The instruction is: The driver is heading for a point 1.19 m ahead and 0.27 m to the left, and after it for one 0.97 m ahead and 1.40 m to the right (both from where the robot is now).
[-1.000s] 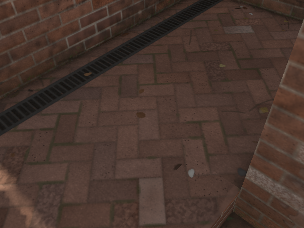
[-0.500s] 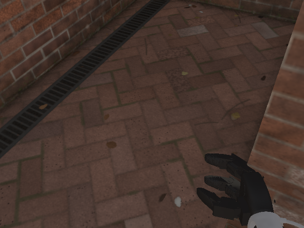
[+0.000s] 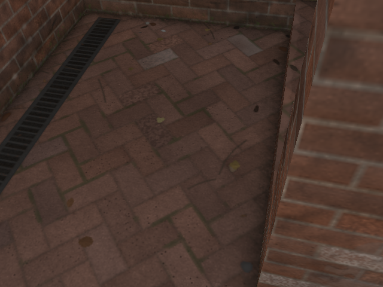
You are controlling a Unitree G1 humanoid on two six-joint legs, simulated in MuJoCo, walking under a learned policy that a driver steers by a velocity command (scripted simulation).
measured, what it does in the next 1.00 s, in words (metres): steps to the left, turning left: right foot 0.19 m lower, then left foot 0.19 m higher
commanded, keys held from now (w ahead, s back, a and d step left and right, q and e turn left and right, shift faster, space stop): w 0.12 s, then w+q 0.74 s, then w+e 0.14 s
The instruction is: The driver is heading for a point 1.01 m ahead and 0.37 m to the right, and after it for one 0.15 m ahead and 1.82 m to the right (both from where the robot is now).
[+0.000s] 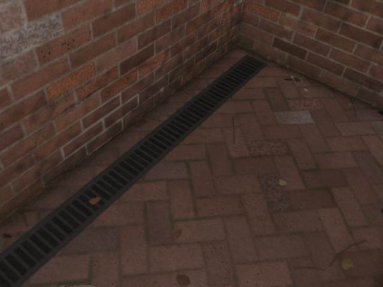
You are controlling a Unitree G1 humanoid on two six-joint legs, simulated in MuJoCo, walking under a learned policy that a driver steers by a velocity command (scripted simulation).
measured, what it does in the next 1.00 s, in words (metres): walks ahead, turning right: right foot, then left foot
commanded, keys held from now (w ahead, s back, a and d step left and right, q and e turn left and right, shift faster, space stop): w+e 1.00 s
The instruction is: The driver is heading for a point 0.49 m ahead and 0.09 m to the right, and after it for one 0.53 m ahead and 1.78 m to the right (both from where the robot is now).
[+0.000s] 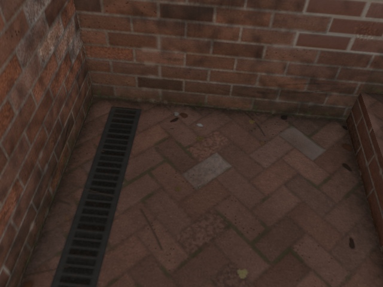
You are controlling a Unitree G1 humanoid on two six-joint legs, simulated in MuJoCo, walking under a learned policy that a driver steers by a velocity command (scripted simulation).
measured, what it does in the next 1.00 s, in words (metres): walks ahead, turning right: right foot, then left foot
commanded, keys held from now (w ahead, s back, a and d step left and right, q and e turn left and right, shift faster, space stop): w+e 0.60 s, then w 0.02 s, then w+e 0.38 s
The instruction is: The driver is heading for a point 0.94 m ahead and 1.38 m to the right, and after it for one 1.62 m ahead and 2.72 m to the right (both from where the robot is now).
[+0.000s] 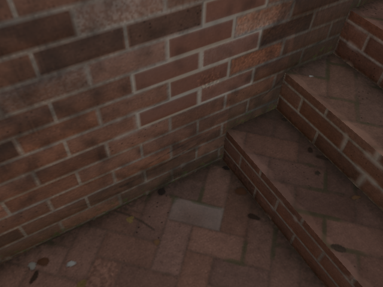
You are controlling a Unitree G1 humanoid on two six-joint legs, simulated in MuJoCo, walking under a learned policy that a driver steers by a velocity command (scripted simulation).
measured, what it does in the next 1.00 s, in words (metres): walks ahead, turning right: right foot, then left foot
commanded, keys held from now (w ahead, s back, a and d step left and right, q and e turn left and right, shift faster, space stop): w+e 0.12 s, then e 0.46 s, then w+e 0.24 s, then e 0.18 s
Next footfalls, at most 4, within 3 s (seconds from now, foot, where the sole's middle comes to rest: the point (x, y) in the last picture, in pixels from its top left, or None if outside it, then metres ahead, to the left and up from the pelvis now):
0.24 right None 0.27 -0.15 -0.78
0.70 left None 0.42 0.02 -0.78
1.12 right None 0.36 -0.30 -0.78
1.70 left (229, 277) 0.51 -0.15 -0.78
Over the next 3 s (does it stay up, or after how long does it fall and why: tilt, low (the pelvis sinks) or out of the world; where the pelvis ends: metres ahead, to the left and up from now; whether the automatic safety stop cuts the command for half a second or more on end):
stays up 0.46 -0.36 0.02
